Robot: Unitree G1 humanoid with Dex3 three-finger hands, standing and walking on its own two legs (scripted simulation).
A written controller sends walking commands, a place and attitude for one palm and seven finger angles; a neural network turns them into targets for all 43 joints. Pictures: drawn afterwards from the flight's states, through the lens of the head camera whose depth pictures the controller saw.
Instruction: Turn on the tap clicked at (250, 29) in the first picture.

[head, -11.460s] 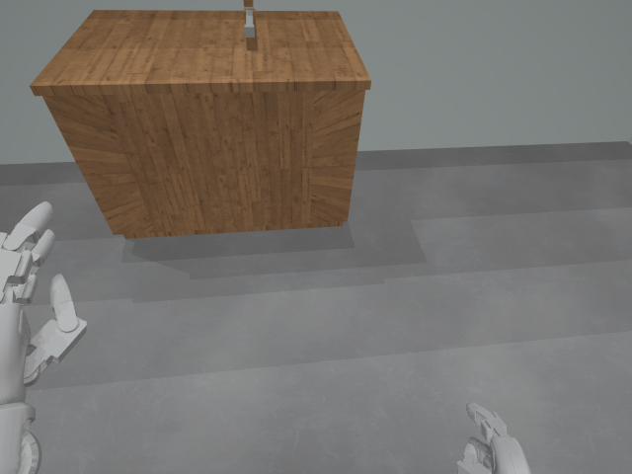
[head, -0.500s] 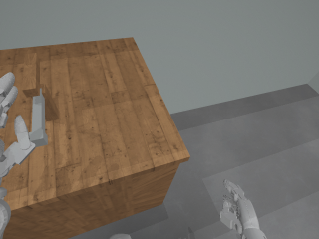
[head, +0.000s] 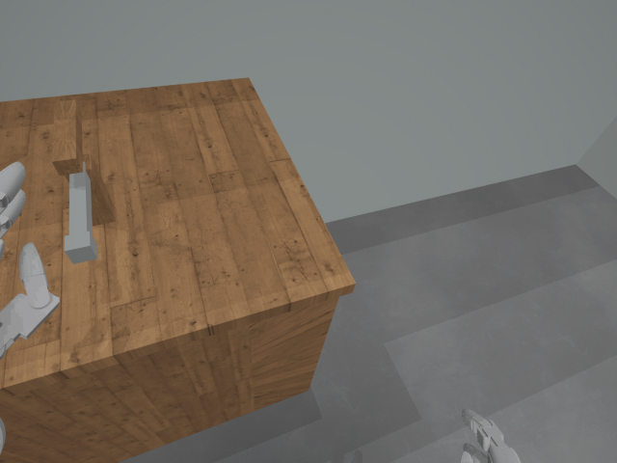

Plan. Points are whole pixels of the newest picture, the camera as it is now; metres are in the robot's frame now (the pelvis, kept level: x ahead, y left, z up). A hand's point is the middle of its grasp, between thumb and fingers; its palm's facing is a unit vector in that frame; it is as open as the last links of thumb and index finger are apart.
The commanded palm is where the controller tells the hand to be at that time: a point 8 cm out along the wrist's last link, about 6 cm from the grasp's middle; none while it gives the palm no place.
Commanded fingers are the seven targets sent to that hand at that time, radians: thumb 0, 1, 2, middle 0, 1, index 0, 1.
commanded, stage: come to a stop and stand still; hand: left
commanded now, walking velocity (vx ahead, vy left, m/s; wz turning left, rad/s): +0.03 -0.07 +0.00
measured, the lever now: (81, 247) +0.34 +0.31 +0.07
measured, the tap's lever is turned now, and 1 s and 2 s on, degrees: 0 0 0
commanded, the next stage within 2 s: look again from close up in 1.24 s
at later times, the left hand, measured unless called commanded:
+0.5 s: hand (62, 282) +0.22 +0.23 +0.19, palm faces +0.42 -0.81 -0.40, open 7.4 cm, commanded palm +0.16 +0.25 +0.18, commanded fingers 0.00 0.90 0.90 -0.20 -0.30 -0.20 -0.30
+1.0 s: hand (33, 297) +0.22 +0.26 +0.17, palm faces +0.44 -0.82 -0.36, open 7.4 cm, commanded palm +0.15 +0.28 +0.18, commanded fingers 0.00 0.90 0.90 -0.20 -0.30 -0.20 -0.30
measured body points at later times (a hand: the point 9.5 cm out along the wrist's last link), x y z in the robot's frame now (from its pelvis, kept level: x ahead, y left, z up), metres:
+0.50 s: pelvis +0.01 -0.03 +0.00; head +0.03 -0.03 +0.45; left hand +0.19 +0.28 +0.21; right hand +0.18 -0.25 -0.08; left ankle +0.00 +0.09 -0.73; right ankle +0.05 -0.13 -0.73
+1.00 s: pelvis +0.01 -0.01 +0.00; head +0.04 +0.01 +0.45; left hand +0.19 +0.30 +0.19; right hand +0.21 -0.22 -0.07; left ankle +0.00 +0.09 -0.73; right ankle +0.05 -0.13 -0.73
